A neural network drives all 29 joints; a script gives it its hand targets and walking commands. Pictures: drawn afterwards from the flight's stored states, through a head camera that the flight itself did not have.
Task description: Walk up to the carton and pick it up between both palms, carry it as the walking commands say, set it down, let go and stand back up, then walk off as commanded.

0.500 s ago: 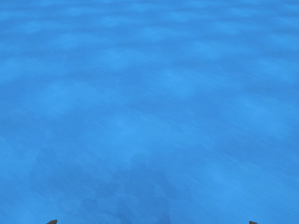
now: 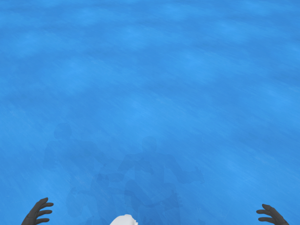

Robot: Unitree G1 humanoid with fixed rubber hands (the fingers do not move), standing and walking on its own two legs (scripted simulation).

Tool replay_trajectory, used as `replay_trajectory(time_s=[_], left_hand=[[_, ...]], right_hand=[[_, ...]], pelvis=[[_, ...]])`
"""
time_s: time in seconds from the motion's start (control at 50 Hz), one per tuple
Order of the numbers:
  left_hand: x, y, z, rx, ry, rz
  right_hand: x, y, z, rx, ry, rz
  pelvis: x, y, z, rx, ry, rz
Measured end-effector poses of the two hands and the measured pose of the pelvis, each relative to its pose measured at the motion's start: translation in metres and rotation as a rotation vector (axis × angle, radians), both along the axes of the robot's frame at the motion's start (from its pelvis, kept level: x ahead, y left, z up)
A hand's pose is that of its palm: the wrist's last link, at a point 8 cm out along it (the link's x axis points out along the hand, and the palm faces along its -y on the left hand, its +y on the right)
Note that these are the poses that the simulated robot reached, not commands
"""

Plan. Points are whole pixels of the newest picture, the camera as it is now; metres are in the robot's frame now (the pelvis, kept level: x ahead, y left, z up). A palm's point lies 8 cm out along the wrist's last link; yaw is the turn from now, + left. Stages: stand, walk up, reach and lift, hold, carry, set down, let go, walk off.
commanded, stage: walk up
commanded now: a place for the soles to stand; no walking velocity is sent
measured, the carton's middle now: out of the picture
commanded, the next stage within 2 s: none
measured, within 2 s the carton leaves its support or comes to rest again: neither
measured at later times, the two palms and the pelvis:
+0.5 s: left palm out of the picture +0.01 +0.38 -0.08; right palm (236, 221) +0.15 -0.22 -0.09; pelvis -0.05 +0.05 +0.00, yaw +10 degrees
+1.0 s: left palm out of the picture -0.22 +0.46 -0.09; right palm out of the picture +0.14 -0.11 -0.08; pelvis -0.13 +0.10 -0.01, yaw +33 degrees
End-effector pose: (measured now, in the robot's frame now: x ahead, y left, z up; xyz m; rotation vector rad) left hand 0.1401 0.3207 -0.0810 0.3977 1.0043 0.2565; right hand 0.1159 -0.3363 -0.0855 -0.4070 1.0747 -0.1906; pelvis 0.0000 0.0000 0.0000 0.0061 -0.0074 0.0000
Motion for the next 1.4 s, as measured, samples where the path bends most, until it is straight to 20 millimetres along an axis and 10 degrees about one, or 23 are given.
replay_trajectory(time_s=[0.16,0.36,0.74,0.94,1.12,1.24,1.4], left_hand=[[-0.023,0.061,-0.012,-0.01,-0.068,0.087],[-0.087,0.064,-0.013,-0.058,0.033,0.157],[-0.2,0.101,0.055,0.125,-0.147,0.375],[-0.324,0.14,0.011,0.082,-0.039,0.535],[-0.4,0.111,-0.016,-0.044,0.06,0.683],[-0.449,0.082,-0.007,-0.008,0.066,0.764],[-0.529,0.093,0.034,0.133,-0.043,0.95]], right_hand=[[0.002,0.053,-0.002,-0.02,0.011,0.103],[0.02,0.101,0.013,0.019,-0.082,0.185],[0.024,0.134,-0.018,0.102,0.023,0.444],[0.03,0.214,-0.011,0.07,-0.005,0.605],[0.029,0.247,0.019,-0.004,-0.029,0.71],[0.042,0.292,0.006,0.072,-0.074,0.817],[0.023,0.362,0.001,0.149,-0.015,1.031]], pelvis=[[-0.01,0.039,-0.014,-0.004,0.001,0.065],[-0.03,0.052,0.002,0.001,0.012,0.114],[-0.077,0.058,0.004,-0.002,0.01,0.389],[-0.119,0.096,-0.011,0.002,0.015,0.54],[-0.145,0.104,0.0,0.008,0.023,0.664],[-0.161,0.103,-0.003,-0.001,0.01,0.751],[-0.185,0.109,0.004,-0.006,-0.015,0.939]])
